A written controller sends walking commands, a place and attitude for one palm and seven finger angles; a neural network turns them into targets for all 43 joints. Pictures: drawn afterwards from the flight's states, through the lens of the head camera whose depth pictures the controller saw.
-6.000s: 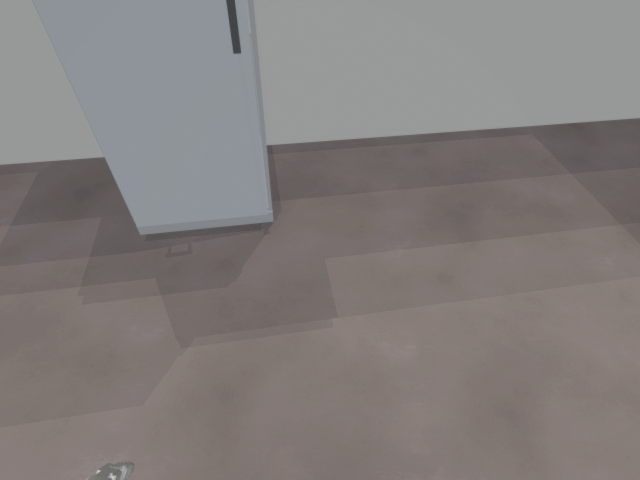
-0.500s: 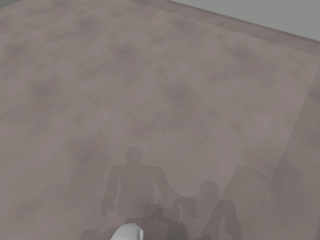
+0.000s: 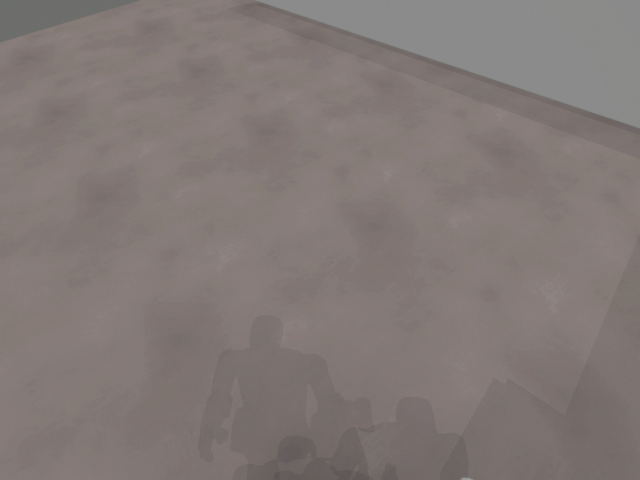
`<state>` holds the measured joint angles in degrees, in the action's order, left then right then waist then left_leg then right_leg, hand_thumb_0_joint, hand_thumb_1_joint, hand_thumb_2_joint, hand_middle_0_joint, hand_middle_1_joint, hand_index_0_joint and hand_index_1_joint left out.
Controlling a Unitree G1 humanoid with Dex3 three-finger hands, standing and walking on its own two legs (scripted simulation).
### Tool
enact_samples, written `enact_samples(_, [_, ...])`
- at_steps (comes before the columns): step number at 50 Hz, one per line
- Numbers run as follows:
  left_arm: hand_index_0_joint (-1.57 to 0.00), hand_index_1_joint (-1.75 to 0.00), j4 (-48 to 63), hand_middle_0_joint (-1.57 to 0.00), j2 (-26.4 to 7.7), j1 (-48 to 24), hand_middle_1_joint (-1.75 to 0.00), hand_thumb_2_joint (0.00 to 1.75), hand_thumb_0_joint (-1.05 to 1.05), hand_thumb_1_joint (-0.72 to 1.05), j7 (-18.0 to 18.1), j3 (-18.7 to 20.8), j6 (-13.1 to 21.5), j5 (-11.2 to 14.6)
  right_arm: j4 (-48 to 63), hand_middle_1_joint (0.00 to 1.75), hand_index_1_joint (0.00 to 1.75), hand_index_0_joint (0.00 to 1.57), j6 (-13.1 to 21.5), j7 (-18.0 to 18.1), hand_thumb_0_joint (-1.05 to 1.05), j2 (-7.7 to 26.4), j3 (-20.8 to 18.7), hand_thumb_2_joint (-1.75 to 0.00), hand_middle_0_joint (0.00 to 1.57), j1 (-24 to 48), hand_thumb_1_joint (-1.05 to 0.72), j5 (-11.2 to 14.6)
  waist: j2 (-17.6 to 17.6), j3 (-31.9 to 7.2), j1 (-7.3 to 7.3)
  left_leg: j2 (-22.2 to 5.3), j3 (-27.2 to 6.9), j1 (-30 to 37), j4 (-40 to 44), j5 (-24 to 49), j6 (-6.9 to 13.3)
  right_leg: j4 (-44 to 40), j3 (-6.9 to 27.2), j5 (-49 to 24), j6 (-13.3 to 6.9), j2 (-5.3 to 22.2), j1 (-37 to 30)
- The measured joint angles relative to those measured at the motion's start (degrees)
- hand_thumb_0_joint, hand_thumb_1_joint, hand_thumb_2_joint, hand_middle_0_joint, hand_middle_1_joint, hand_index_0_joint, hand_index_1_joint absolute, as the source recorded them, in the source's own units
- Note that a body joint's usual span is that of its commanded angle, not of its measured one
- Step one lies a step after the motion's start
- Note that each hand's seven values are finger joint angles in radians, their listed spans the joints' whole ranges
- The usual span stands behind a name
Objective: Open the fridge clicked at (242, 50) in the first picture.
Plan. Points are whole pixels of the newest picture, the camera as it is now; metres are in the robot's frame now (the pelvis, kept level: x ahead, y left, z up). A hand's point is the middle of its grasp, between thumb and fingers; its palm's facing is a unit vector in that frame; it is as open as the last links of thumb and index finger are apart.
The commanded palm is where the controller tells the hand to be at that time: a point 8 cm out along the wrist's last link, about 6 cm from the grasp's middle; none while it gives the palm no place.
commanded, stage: turn to face it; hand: right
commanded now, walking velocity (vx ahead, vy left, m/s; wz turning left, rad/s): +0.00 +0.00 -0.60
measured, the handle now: out of the picture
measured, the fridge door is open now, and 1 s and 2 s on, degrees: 0 0 0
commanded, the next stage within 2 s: none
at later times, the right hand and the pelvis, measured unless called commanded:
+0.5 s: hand out of the picture +0.05 -0.22 -0.15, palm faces +0.28 +0.92 -0.27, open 7.4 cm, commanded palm none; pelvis -0.01 +0.01 +0.01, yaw -15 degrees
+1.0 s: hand out of the picture -0.11 -0.16 -0.17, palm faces +0.60 +0.76 -0.26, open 7.4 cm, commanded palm none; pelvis -0.02 +0.03 +0.00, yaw -36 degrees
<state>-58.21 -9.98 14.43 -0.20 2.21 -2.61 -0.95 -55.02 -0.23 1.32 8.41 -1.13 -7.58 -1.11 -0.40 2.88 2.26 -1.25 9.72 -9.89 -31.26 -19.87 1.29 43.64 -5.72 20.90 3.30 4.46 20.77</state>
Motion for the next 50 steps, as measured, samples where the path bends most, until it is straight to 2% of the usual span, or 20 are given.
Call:
enact_samples(1, [-0.2,-0.3,0.2,-0.2,0.3,0.0,-0.3,0.9,0.01,0.91,-0.2,0.0,0.0,0.0,0.0,0.3,0.3,0.21,-0.2,0.1,0.01,0.1,-0.2,-0.9,0.2,-0.3,-0.91,0.1,0.3,0.1,-0.17,-0.3,0.8,-0.1,-1.2,-0.9,-0.4,-2.5,-0.7,-1.7,-0.2,-0.2,-1.1])
enact_samples(3, [-0.2,-0.3,0.7,-0.2,0.9,-0.2,-0.3,0.89,0.01,0.91,-0.4,0.1,0.3,-0.3,0.0,0.3,0.3,0.21,-0.7,0.2,0.01,1.0,-1.0,-0.9,0.2,-1.0,-0.91,0.4,2.0,0.3,-0.5,-2.1,1.7,-1.8,-5.5,-3.1,-1.4,-4.9,-1.4,-2.1,-4.0,-1.7,-2.1])
enact_samples(5, [-0.2,-0.3,1.7,-0.2,1.3,-0.8,-0.3,0.89,0.01,0.91,-0.3,0.1,1.1,-0.6,-0.1,0.3,0.3,0.21,-1.7,0.6,0.0,2.0,-1.8,-0.9,0.2,-1.7,-0.91,0.6,2.7,0.6,-0.9,-2.3,-1.0,-6.5,-15.9,-9.9,-3.2,-4.5,-1.3,-1.6,-6.7,-2.5,-1.1])
enact_samples(7, [-0.2,-0.3,2.6,-0.21,1.4,-1.0,-0.3,0.89,0.01,0.91,0.1,0.2,1.7,-0.7,-0.6,0.3,0.3,0.2,-2.6,0.6,0.0,3.0,-2.4,-0.9,0.2,-2.1,-0.91,0.4,2.4,1.0,-0.81,-1.7,-4.0,-11.3,-26.4,-11.0,-4.0,-6.1,-0.5,-2.7,-7.3,-2.9,-1.1])
enact_samples(10, [-0.2,-0.3,3.2,-0.21,1.1,-1.3,-0.3,0.89,0.01,0.91,0.4,0.3,2.0,-0.7,-0.8,0.3,0.3,0.2,-2.9,0.3,0.01,4.3,-3.3,-0.9,0.2,-2.5,-0.92,0.3,2.1,1.3,-1.06,-2.1,-6.9,-15.4,-32.5,-6.7,-5.0,-10.6,0.6,-5.5,-7.5,-3.7,-2.2])
enact_samples(14, [-0.2,-0.3,3.6,-0.21,0.2,-1.4,-0.3,0.89,0.01,0.91,0.4,0.5,2.0,-0.5,-0.2,0.3,0.3,0.2,-3.0,0.0,0.01,5.6,-3.9,-0.9,0.2,-2.6,-0.91,0.3,1.4,1.3,-1.36,-3.1,-9.1,-16.9,-30.9,-3.4,-6.2,-15.0,2.7,-8.5,-7.6,-4.6,-3.3])
enact_samples(18, [-0.2,-0.3,4.2,-0.21,-0.9,-1.4,-0.3,0.89,0.01,0.91,0.1,1.1,1.6,-0.5,0.7,0.3,0.3,0.2,-3.1,0.1,0.01,6.1,-4.1,-0.9,0.2,-1.9,-0.91,0.3,0.6,1.1,-1.06,-3.1,-10.1,-16.1,-27.0,-3.2,-6.9,-16.6,5.4,-10.1,-7.2,-5.4,-3.2])
enact_samples(26, [-0.2,-0.3,5.3,-0.21,-3.7,-2.0,-0.3,0.89,0.01,0.91,-0.5,2.6,0.2,-0.8,3.7,0.3,0.3,0.2,-2.6,0.1,0.01,4.8,-3.0,-0.9,0.2,0.3,-0.91,0.8,-1.2,0.5,0.26,0.0,-9.9,-10.2,-12.8,-4.5,-5.9,-15.0,11.4,-11.5,-5.1,-7.3,-0.4])
enact_samples(28, [-0.2,-0.3,5.8,-0.21,-4.4,-2.0,-0.3,0.89,0.01,0.91,-0.6,3.0,-0.3,-0.7,4.7,0.3,0.3,0.2,-2.0,0.0,0.01,4.3,-2.4,-0.9,0.2,0.1,-0.91,0.9,-1.6,0.0,0.22,0.7,-9.3,-6.6,-4.9,-1.3,-5.2,-13.4,12.8,-11.3,-4.2,-8.2,0.8])
enact_samples(29, [-0.2,-0.3,6.2,-0.21,-4.7,-1.8,-0.3,0.89,0.01,0.91,-0.7,3.3,-0.6,-0.5,5.4,0.3,0.3,0.2,-1.4,0.0,0.01,4.2,-2.2,-0.9,0.2,-0.5,-0.91,0.6,-1.3,-0.5,-0.04,0.4,-9.2,-4.9,-0.3,0.2,-3.7,-11.3,12.8,-9.7,-3.8,-8.8,2.2])
enact_samples(31, [-0.2,-0.3,6.2,-0.21,-5.6,-2.2,-0.3,0.89,0.01,0.91,-0.6,4.0,-1.3,-0.6,5.6,0.3,0.3,0.2,-1.2,0.2,0.01,3.1,-1.6,-0.9,0.2,-1.1,-0.91,0.2,-2.6,-0.3,-0.19,0.2,-7.5,-5.0,-1.3,1.4,-1.3,-1.0,12.0,-0.4,-2.5,-8.8,6.0])
enact_samples(32, [-0.2,-0.3,6.1,-0.21,-5.9,-2.2,-0.3,0.89,0.01,0.91,-0.7,4.2,-1.7,-0.8,5.6,0.3,0.3,0.2,-1.3,0.2,0.01,2.6,-1.3,-0.9,0.2,-1.7,-0.91,0.2,-2.8,-0.4,-0.28,-0.3,-6.7,-4.5,-1.4,1.2,-0.9,5.1,10.9,2.0,-2.2,-8.7,7.8])
enact_samples(34, [-0.2,-0.3,5.9,-0.2,-6.4,-2.5,-0.3,0.89,0.01,0.91,-1.2,4.3,-2.0,-1.0,5.3,0.3,0.3,0.2,-1.4,0.2,0.01,2.1,-1.0,-0.9,0.2,-2.9,-0.91,0.2,-2.7,-0.4,-0.42,-1.3,-5.5,-3.1,0.0,1.5,-0.8,15.6,8.6,1.9,-1.4,-7.6,10.4])
enact_samples(37, [-0.2,-0.3,6.0,-0.2,-6.4,-2.8,-0.3,0.89,0.01,0.91,-1.7,4.1,-1.9,-0.9,4.7,0.3,0.3,0.2,-1.1,0.2,0.01,1.8,-0.7,-0.9,0.2,-4.2,-0.91,0.1,-2.1,0.2,-0.22,-2.6,-3.4,-1.4,1.7,2.0,-0.8,23.1,6.7,-0.6,0.1,-5.2,11.3])
enact_samples(40, [-0.2,-0.3,5.6,-0.2,-6.0,-3.3,-0.3,0.9,0.01,0.91,-1.8,3.7,-2.2,-0.7,4.3,0.3,0.3,0.2,-0.7,0.2,0.01,1.8,-0.4,-0.9,0.2,-5.0,-0.91,0.0,-1.3,0.9,-0.55,-4.0,-1.1,-0.6,2.2,1.9,-0.8,21.8,5.7,0.0,1.2,-3.3,9.5])
enact_samples(43, [-0.2,-0.3,4.9,-0.2,-5.7,-4.4,-0.3,0.9,0.01,0.91,-1.9,3.1,-2.6,-0.5,4.0,0.3,0.3,0.21,-0.4,0.0,0.01,2.0,-0.2,-0.9,0.2,-5.9,-0.91,-0.2,-0.6,1.7,-1.36,-5.3,1.2,-0.4,1.8,1.3,-1.2,16.3,4.7,2.0,1.6,-2.2,6.5])
enact_samples(48, [-0.2,-0.3,5.2,-0.2,-4.9,-7.2,-0.3,0.9,0.01,0.91,-1.9,2.0,-2.1,-0.1,3.0,0.3,0.3,0.21,-0.8,-0.1,0.01,3.5,-0.8,-0.9,0.2,-7.4,-0.9,-0.5,1.0,2.8,-3.22,-7.6,4.4,-1.3,-1.0,-0.4,-2.7,2.6,1.6,3.7,0.5,-2.0,0.2])
enact_samples(50, [-0.2,-0.3,6.1,-0.2,-4.6,-8.0,-0.3,0.9,0.01,0.91,-1.9,1.6,-1.3,-0.1,2.5,0.3,0.3,0.21,-1.1,-0.2,0.01,4.6,-1.3,-0.9,0.2,-8.1,-0.9,-0.3,1.7,2.7,-3.59,-8.8,5.7,-2.2,-3.7,-1.9,-3.8,-5.6,0.1,-0.2,-0.3,-2.5,-3.3])
